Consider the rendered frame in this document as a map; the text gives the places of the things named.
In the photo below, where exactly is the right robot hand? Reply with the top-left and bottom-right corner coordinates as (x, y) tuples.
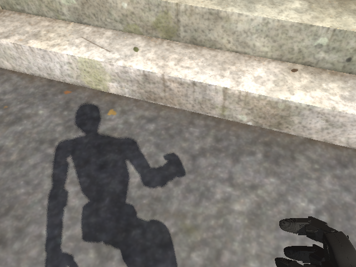
(275, 216), (356, 267)

